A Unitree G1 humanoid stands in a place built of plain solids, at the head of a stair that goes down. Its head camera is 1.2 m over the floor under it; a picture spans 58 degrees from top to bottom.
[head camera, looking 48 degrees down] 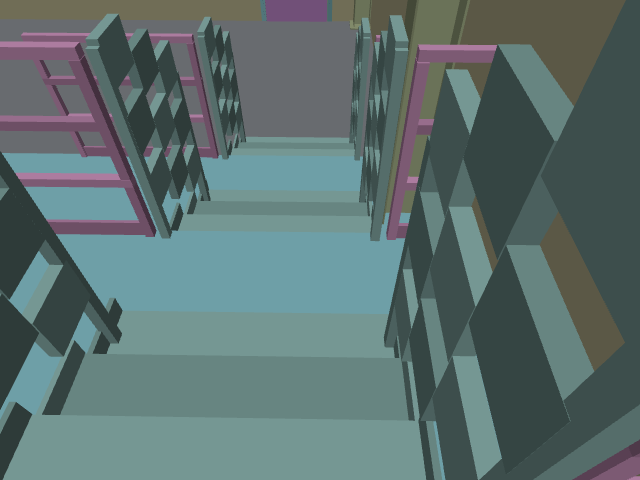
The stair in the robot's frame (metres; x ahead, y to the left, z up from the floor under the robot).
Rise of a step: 0.14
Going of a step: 0.28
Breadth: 1.22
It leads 1 degrees to the right of straight ahead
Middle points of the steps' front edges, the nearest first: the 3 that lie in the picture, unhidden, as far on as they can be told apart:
0.48 0.29 -0.14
0.76 0.29 -0.28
1.04 0.28 -0.43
